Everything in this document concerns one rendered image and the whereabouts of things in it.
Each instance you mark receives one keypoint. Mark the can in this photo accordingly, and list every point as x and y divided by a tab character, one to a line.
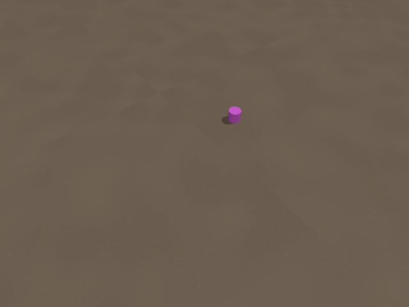
234	114

